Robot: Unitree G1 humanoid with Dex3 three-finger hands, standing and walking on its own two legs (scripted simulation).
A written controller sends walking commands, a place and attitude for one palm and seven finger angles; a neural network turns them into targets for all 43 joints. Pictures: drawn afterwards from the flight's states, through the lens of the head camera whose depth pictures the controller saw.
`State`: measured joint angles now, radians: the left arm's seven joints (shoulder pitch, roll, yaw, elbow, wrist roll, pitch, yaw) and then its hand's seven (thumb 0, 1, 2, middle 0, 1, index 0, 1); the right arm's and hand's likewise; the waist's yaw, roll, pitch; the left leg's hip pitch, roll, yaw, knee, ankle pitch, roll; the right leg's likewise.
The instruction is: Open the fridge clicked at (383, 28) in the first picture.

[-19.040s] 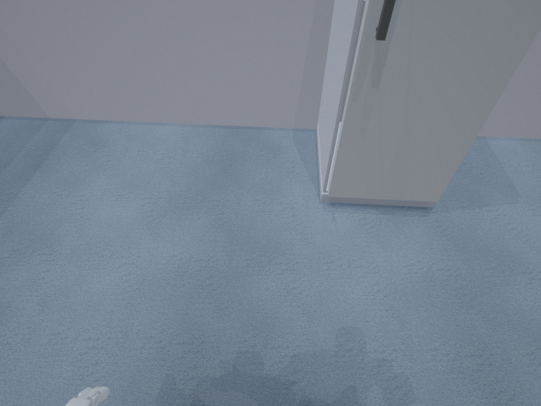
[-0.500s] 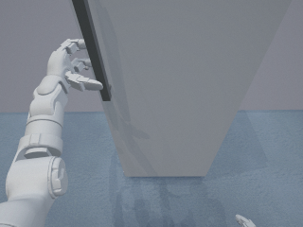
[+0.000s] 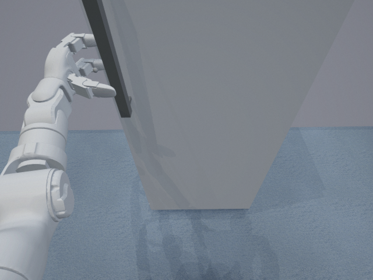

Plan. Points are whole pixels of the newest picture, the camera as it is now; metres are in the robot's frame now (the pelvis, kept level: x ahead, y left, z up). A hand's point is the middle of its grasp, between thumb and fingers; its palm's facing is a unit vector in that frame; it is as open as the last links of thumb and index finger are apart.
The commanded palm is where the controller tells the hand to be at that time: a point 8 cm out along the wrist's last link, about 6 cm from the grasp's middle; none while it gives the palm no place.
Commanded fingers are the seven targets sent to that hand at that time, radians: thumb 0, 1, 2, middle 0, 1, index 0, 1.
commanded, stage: slide the fingers in behind the handle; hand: left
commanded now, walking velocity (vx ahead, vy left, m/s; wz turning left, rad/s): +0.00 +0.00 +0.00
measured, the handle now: (108, 39) +0.52 +0.16 +0.26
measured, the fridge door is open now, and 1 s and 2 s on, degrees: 0 0 0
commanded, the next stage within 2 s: grip the handle and tug to test in 1.84 s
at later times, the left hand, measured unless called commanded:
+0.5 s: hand (101, 76) +0.46 +0.17 +0.21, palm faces +0.01 -1.00 +0.00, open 14.0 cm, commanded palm +0.43 +0.22 +0.21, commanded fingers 0.00 -0.50 0.30 -0.30 -1.20 -0.30 -1.20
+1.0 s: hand (111, 74) +0.46 +0.15 +0.21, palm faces +0.01 -1.00 +0.00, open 14.0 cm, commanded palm +0.43 +0.20 +0.21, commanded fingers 0.00 -0.50 0.30 -0.30 -1.20 -0.30 -1.20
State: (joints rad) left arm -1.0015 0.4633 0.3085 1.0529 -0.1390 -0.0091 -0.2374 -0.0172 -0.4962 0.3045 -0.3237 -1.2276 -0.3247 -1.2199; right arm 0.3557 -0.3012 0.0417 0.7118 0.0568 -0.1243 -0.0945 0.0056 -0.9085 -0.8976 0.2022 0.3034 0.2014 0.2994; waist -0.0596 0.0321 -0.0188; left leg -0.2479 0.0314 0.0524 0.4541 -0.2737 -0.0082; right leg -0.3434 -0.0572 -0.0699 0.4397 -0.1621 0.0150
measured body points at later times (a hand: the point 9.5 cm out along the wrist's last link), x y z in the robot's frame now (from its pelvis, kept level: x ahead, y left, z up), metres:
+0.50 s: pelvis +0.00 +0.00 +0.00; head +0.01 -0.01 +0.45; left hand +0.45 +0.22 +0.21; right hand +0.09 -0.25 -0.11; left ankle -0.03 +0.12 -0.74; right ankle +0.04 -0.13 -0.74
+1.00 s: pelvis +0.01 +0.00 +0.00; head +0.02 -0.02 +0.45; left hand +0.46 +0.20 +0.21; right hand +0.12 -0.25 -0.11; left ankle -0.03 +0.12 -0.74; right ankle +0.04 -0.13 -0.74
